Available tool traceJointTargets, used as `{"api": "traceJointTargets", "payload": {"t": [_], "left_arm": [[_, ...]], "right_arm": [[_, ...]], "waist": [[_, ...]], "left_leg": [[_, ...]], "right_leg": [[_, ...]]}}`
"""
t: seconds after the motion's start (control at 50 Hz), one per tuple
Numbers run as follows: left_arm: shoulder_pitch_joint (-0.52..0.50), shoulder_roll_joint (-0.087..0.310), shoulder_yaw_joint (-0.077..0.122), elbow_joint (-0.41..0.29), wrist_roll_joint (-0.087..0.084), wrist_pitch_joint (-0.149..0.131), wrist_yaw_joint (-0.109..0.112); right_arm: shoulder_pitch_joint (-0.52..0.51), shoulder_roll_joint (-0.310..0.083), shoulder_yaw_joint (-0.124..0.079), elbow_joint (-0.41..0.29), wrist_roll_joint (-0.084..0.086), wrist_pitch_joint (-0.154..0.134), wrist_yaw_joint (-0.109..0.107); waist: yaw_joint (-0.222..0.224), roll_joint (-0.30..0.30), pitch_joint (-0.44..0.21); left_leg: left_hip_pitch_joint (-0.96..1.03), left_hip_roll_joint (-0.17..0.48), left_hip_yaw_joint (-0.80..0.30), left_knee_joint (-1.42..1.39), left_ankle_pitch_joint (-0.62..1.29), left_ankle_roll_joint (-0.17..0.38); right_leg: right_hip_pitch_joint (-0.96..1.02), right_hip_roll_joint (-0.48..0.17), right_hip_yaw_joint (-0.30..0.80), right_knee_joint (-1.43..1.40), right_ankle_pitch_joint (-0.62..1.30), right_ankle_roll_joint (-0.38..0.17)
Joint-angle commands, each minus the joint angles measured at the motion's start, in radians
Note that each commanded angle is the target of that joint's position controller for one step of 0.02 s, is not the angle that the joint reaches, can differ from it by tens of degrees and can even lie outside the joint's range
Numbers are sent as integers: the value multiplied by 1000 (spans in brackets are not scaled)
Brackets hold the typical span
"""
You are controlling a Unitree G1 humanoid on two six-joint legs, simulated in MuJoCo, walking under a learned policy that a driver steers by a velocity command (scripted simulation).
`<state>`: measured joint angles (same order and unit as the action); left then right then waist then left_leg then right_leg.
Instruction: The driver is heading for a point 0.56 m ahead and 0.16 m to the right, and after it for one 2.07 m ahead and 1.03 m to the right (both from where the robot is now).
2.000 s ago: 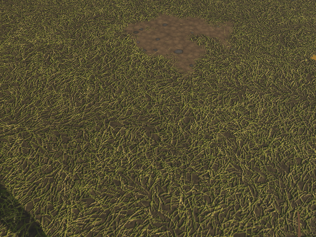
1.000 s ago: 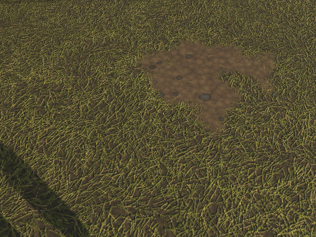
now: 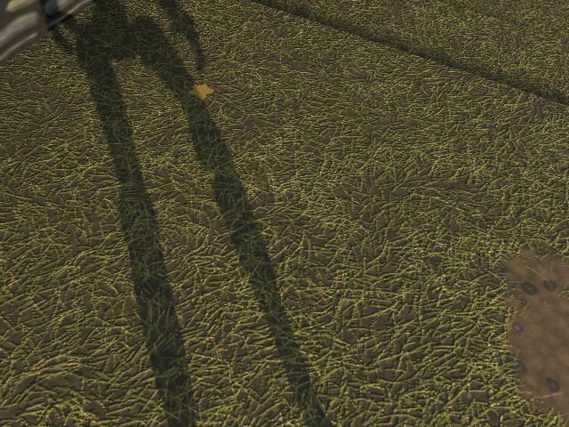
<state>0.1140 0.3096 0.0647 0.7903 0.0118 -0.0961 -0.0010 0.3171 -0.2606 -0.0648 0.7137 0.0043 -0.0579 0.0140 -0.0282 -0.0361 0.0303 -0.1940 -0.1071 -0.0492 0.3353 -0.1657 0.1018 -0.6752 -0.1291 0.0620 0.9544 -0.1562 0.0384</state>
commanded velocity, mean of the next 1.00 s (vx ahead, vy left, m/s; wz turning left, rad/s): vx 0.39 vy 0.00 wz -0.26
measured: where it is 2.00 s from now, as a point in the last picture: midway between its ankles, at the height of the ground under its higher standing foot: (310, 411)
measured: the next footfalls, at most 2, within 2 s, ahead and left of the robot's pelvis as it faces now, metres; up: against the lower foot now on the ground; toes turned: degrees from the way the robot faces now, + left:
right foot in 0.28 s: +0.34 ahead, -0.15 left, +0.00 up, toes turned +1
left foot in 0.74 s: +0.62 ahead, +0.04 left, +0.00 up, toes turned -16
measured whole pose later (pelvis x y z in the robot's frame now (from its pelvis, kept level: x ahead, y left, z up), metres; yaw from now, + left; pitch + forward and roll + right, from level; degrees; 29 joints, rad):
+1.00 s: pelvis +0.48 -0.04 -0.01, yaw -21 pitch +2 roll +1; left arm 0.23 0.34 0.08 0.66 -0.01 0.06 0.03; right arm 0.12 -0.26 -0.05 0.71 -0.02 -0.03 -0.01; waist 0.00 -0.03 0.06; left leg -0.32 0.02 0.09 0.41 -0.12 0.02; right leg -0.57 -0.04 0.02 1.03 -0.39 0.08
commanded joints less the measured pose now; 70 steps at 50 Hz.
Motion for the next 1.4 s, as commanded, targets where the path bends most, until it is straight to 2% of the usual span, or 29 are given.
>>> {"api": "traceJointTargets", "payload": {"t": [0.02, 0.16, 0.22, 0.26, 0.28, 0.3, 0.32, 0.34, 0.36, 0.38, 0.46, 0.58, 0.7, 0.74, 0.76, 0.78, 0.8, 0.82, 0.84, 0.88, 0.94, 1.06, 1.16, 1.18, 1.2, 1.22, 1.24, 1.28, 1.4], "left_arm": [[-23, 44, 6, -56, 1, -5, -4], [-191, 56, -3, -124, -17, -25, -37], [-147, 73, 2, -124, -19, -31, -48], [21, 118, 26, -78, -17, -31, -42], [181, 164, 40, -48, -9, -30, -38], [302, 249, 64, -30, -2, -21, -37], [329, 190, 48, -8, -33, -14, -45], [264, 140, 32, -26, -43, -8, -41], [198, 120, 25, -50, -29, 1, -36], [156, 106, 19, -60, -19, 8, -35], [128, 103, 17, -78, -16, 7, -22], [215, 145, 36, -56, -37, 22, 7], [262, 141, 44, -56, -39, 73, 31], [202, 102, 35, -98, -35, 75, 33], [198, 45, 16, -137, -11, 70, 32], [421, 7, -2, -130, -22, 64, 23], [438, 117, 19, -99, -35, 74, 23], [321, 157, 36, -113, -40, 90, 27], [268, 151, 40, -124, -39, 109, 34], [254, 118, 41, -142, -33, 142, 38], [238, 70, 32, -165, -28, 151, 37], [134, 80, 29, -218, -25, 153, 4], [152, 105, 51, -230, -19, 156, -12], [185, 157, 68, -227, -17, 153, -1], [193, 278, 91, -258, -14, 150, 19], [207, 274, 84, -273, 18, 130, 9], [188, 243, 74, -266, 21, 110, 3], [94, 184, 58, -272, -12, 101, 10], [73, 173, 49, -283, -16, 117, 34]], "right_arm": [[-14, -151, -38, -54, 3, -20, -18], [92, -170, -40, 20, 11, -13, -22], [88, -183, -45, 34, 10, 2, -29], [57, -183, -41, 28, 6, 10, -31], [51, -157, -26, 12, -6, 9, -35], [172, -86, -5, -1, -4, -8, -30], [153, -94, 1, -2, -9, -27, -24], [55, -157, -13, -27, 14, -41, -15], [-29, -160, -10, -46, 21, -52, -11], [-72, -153, -11, -57, 4, -57, -11], [-34, -113, -13, -58, -20, -42, -20], [-248, -70, 5, -111, -12, -48, -18], [-293, -119, -18, -130, -9, -66, -1], [-172, -159, -33, -109, -24, -73, -10], [-48, -230, -47, -105, -44, -68, -24], [-32, -244, -48, -90, -41, -43, -19], [-58, -180, -40, -103, -17, -23, -17], [-95, -122, -23, -116, -14, -10, -23], [-150, -109, -14, -112, -17, 3, -26], [-222, -124, -16, -103, -28, 16, -26], [-244, -143, -28, -83, -33, 11, -29], [-258, -190, -45, -55, -9, 33, -31], [-226, -195, -50, -17, 25, 47, -24], [-170, -156, -41, 6, 12, 50, -21], [-153, -99, -20, -29, -42, 50, -14], [-253, -137, -31, -58, -33, 48, -25], [-276, -164, -40, -58, -8, 52, -31], [-241, -170, -48, -28, -9, 59, -46], [-240, -130, -36, -25, -4, 56, -41]], "waist": [[7, 95, -42], [-60, 110, 30], [-29, 139, 13], [60, 135, -101], [127, 92, -236], [106, -140, -390], [116, -235, -403], [123, -145, -249], [113, -45, -144], [86, 14, -61], [16, -42, -52], [82, -39, -23], [69, -83, -66], [-6, -66, -148], [-46, 83, -294], [44, 358, -452], [30, 259, -426], [0, 182, -296], [14, 125, -221], [54, 170, -115], [61, 188, -107], [35, 172, -137], [58, 144, -122], [55, 30, -119], [16, -293, -116], [95, -237, -150], [89, -143, -137], [40, -75, -120], [31, -93, -146]], "left_leg": [[-9, 224, -135, -137, 266, 139], [157, 305, -192, -86, 181, 119], [246, 336, -201, -22, 336, 92], [240, 274, -124, 177, 665, 52], [113, 228, -75, 406, 585, 17], [-265, 78, -2, 795, 184, -72], [-476, 25, -61, 935, -384, -90], [-586, 92, -91, 997, -345, -79], [-589, 134, -65, 960, -263, -70], [-566, 163, -47, 876, -208, -72], [-423, 194, -23, 677, -127, -114], [-346, 140, -10, 296, 202, -159], [-221, 61, -31, 118, 169, -125], [10, 142, -50, 36, 333, -65], [279, 359, -217, 114, 666, 10], [533, 606, -519, 163, 798, 201], [455, 582, -541, 120, 560, 192], [351, 506, -398, 93, 447, 148], [234, 451, -305, 62, 385, 122], [4, 383, -172, -14, 310, 112], [-54, 375, -68, -63, 335, 137], [-24, 415, 27, -60, 254, 130], [-20, 392, 94, 96, 104, 20], [-113, 330, 162, 241, -15, -59], [-395, 176, 249, 575, -440, -171], [-487, 105, 67, 771, -527, -179], [-501, 126, 13, 840, -454, -164], [-502, 151, -12, 808, -307, -155], [-395, 105, -17, 625, -178, -188]], "right_leg": [[46, 20, -22, -185, 208, 13], [14, 66, -25, -423, 240, -42], [63, 90, -50, -459, 115, -84], [320, 147, -109, -488, 115, -139], [590, 50, -1, -440, 188, -201], [979, -170, 418, -465, 75, -368], [1066, -224, 705, -631, -102, -404], [967, -203, 626, -656, -229, -353], [818, -164, 510, -675, -208, -322], [676, -126, 428, -703, -127, -311], [490, -45, 291, -763, 103, -316], [419, 20, 191, -750, 132, -261], [537, 23, 302, -520, 312, -188], [481, 96, 280, -338, 277, -120], [329, 167, 189, -60, -20, -70], [85, 255, 115, 189, -624, -26], [25, 162, 112, 302, -541, -2], [-19, 141, 73, 339, -462, 21], [-16, 113, 45, 324, -405, 38], [75, 84, 11, 269, -333, 51], [139, 75, -28, 149, -259, 49], [262, 59, -68, -114, -136, 7], [439, 119, -121, -432, -18, -77], [550, 68, -15, -530, 168, -122], [693, -197, 354, -558, 510, -260], [621, -262, 466, -600, 481, -400], [601, -209, 382, -609, 420, -372], [578, -125, 282, -594, 334, -276], [560, -63, 264, -580, 324, -267]]}}
Keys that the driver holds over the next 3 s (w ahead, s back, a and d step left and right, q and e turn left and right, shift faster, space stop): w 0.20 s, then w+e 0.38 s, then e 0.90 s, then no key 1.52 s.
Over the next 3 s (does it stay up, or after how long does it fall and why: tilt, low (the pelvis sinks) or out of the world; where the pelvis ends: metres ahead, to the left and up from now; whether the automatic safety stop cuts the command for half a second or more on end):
stays up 0.50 -0.09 -0.01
